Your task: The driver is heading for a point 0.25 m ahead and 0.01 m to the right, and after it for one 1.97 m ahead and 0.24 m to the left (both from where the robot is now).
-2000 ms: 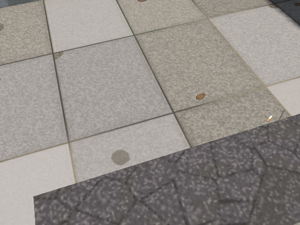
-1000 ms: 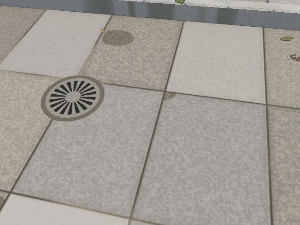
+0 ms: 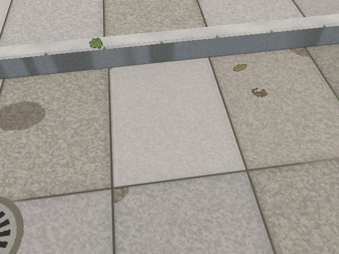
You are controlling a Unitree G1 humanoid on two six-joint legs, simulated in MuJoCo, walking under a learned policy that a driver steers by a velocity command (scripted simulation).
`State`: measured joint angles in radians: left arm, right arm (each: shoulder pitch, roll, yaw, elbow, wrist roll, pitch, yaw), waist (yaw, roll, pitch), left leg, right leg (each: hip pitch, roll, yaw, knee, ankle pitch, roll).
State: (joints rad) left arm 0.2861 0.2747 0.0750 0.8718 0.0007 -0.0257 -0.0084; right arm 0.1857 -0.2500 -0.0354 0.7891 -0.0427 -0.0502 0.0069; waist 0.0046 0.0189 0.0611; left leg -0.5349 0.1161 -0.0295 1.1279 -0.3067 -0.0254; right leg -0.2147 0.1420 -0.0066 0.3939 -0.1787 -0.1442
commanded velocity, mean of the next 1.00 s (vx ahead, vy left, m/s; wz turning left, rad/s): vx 0.13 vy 0.00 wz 0.02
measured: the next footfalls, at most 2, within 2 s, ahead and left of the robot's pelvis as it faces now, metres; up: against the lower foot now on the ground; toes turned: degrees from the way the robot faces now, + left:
left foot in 0.30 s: +0.33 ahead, +0.10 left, +0.00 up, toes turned -13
right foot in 0.72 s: +0.21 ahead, -0.07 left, +0.00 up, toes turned +1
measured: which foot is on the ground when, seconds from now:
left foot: up 0.00-0.28, down 0.30-0.72, up 0.74-1.00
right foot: down 0.00-0.30, up 0.32-0.70, down 0.72-1.00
